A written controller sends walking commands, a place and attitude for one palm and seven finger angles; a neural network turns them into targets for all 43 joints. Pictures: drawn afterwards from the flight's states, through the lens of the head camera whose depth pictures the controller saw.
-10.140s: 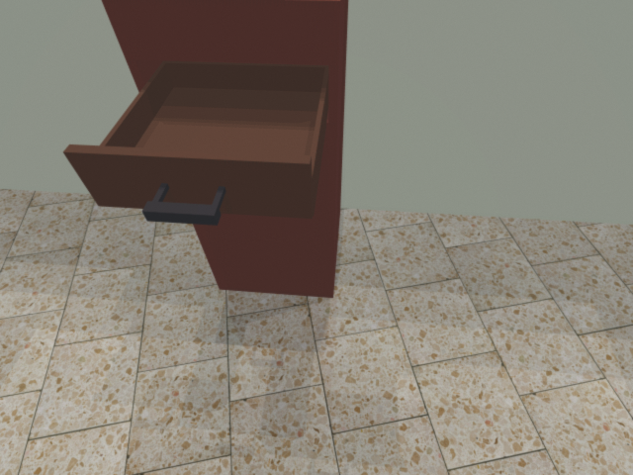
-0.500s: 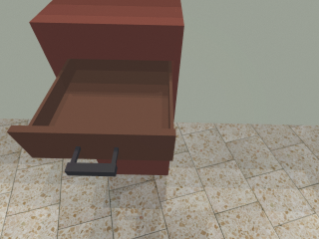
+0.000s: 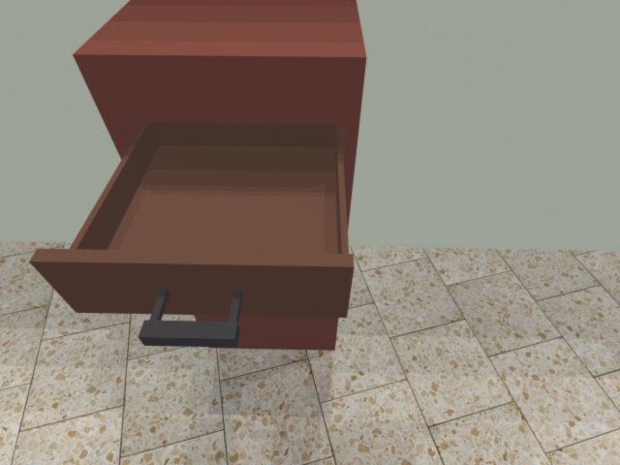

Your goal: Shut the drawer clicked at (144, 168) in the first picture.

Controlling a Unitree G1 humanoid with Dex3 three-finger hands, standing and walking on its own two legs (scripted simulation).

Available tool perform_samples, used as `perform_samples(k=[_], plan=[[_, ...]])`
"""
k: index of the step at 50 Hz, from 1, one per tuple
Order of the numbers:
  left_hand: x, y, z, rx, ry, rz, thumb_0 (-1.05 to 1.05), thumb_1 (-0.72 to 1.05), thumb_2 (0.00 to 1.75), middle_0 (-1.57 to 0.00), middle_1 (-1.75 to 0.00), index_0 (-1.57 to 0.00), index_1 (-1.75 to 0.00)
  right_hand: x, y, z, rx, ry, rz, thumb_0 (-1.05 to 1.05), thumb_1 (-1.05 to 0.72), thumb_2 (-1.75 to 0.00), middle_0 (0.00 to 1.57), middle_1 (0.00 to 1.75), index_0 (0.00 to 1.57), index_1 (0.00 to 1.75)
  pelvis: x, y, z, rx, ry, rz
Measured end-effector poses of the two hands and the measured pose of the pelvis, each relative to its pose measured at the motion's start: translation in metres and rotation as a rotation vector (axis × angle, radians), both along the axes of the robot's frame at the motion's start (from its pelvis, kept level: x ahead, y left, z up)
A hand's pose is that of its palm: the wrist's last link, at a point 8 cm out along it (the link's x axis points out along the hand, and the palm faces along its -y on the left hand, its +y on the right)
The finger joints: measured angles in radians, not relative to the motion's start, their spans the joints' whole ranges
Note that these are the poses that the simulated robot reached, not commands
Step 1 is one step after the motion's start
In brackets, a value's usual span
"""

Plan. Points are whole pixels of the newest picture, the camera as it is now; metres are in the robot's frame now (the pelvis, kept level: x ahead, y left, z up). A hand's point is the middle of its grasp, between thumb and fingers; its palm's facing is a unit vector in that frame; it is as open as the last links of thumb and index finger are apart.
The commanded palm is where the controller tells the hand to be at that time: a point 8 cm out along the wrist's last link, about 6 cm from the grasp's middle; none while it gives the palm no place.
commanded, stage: look again from close up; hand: left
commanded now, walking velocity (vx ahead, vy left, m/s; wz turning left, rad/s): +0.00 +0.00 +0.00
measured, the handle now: (195, 316) +0.28 +0.17 +0.06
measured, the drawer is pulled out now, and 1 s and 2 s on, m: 0.30 0.30 0.30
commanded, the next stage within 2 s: raise the hand and make a fist in 0.30 s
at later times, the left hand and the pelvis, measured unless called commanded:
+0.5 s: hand out of the picture +0.11 +0.16 -0.10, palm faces +0.20 -0.96 -0.21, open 7.3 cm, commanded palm +0.09 +0.20 -0.05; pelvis +0.00 -0.03 +0.00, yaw +1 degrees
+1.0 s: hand out of the picture +0.12 +0.13 +0.02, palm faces +0.02 -1.00 -0.05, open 5.0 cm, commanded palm +0.08 +0.20 +0.03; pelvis -0.05 -0.05 -0.06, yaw +4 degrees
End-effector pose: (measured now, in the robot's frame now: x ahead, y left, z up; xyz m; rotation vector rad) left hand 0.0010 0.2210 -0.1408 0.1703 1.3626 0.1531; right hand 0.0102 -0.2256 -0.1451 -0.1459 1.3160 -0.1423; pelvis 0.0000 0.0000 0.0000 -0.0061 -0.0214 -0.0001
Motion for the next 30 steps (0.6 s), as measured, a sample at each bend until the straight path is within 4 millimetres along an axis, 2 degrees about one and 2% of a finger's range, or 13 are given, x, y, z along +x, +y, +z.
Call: perform_samples(k=[8, 21, 22, 24, 27, 29, 30], plan=[[0.005, 0.002, 0.008, 0.026, -0.009, -0.009, 0.00, 0.91, 0.90, -0.20, -0.30, -0.20, -0.30, 0.009, -0.007, -0.001, 0.013, -0.024, 0.007, 0.01, -0.92, -0.90, 0.20, 0.30, 0.20, 0.30, 0.000, -0.005, 0.002, 0.014, -0.005, -0.010], [0.014, -0.017, 0.012, 0.031, -0.010, -0.016, 0.00, 0.91, 0.90, -0.20, -0.30, -0.20, -0.30, -0.003, -0.019, -0.003, 0.035, 0.050, 0.004, 0.00, -0.91, -0.90, 0.20, 0.30, 0.20, 0.30, 0.003, -0.023, 0.005, 0.017, 0.008, -0.005], [0.024, -0.017, 0.016, 0.021, -0.067, 0.038, 0.00, 0.91, 0.90, -0.20, -0.30, -0.20, -0.30, -0.001, -0.022, 0.000, 0.025, 0.027, -0.002, 0.01, -0.91, -0.90, 0.20, 0.30, 0.20, 0.30, 0.002, -0.025, 0.005, 0.015, 0.015, -0.001], [0.062, -0.017, 0.045, 0.038, -0.345, 0.076, 0.01, 0.91, 0.90, -0.21, -0.31, -0.21, -0.30, 0.011, -0.031, 0.009, -0.016, -0.095, 0.001, 0.01, -0.92, -0.90, 0.20, 0.30, 0.20, 0.30, 0.002, -0.028, 0.003, 0.020, 0.024, 0.002], [0.118, -0.022, 0.102, 0.044, -0.744, 0.087, 0.01, 0.91, 0.90, -0.23, -0.33, -0.23, -0.33, 0.042, -0.046, 0.021, -0.049, -0.298, 0.011, 0.01, -0.91, -0.90, 0.20, 0.30, 0.20, 0.30, -0.003, -0.032, 0.000, 0.019, 0.043, 0.032], [0.144, -0.025, 0.137, 0.021, -0.989, 0.061, 0.01, 0.91, 0.90, -0.25, -0.35, -0.25, -0.35, 0.067, -0.057, 0.030, -0.066, -0.429, 0.022, 0.01, -0.91, -0.90, 0.20, 0.30, 0.20, 0.30, -0.008, -0.036, -0.005, 0.018, 0.070, 0.032], [0.150, -0.027, 0.150, 0.005, -1.095, 0.037, 0.01, 0.91, 0.90, -0.26, -0.37, -0.26, -0.36, 0.081, -0.061, 0.035, -0.072, -0.493, 0.027, 0.01, -0.91, -0.90, 0.20, 0.30, 0.20, 0.30, -0.010, -0.038, -0.008, 0.019, 0.084, 0.027]])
